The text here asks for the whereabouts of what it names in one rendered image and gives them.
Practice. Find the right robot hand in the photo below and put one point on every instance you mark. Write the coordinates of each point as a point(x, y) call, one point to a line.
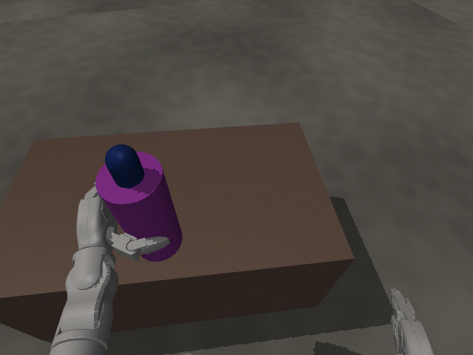
point(410, 336)

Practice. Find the left robot arm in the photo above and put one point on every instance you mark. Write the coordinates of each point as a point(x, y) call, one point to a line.
point(86, 321)

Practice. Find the bottle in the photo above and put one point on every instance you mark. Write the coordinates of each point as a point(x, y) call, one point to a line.
point(134, 188)

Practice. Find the left robot hand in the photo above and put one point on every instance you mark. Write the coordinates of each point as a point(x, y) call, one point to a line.
point(96, 226)

